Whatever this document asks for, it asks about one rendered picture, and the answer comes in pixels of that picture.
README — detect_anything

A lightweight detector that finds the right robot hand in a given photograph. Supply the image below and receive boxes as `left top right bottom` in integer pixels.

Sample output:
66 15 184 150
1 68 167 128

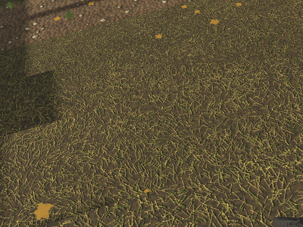
273 217 303 227

